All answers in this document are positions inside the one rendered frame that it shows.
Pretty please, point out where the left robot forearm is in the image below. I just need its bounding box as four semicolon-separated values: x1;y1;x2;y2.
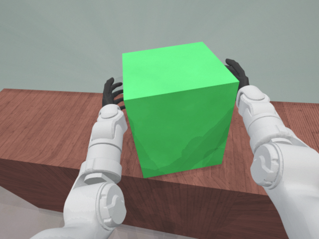
70;104;128;192

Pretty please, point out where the robot right hand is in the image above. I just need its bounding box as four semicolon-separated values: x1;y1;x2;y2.
225;59;249;92

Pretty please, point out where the left robot upper arm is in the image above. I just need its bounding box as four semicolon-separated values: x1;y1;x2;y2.
30;182;127;239

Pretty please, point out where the pedestal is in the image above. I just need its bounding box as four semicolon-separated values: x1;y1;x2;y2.
0;89;319;239

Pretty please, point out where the right robot upper arm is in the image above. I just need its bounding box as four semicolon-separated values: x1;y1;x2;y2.
250;142;319;239

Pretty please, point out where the right robot forearm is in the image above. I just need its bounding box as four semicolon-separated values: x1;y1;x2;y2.
236;85;309;154

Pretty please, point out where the robot left hand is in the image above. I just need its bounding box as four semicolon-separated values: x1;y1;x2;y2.
102;77;126;110

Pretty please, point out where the carton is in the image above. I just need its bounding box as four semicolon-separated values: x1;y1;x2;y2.
122;42;239;178

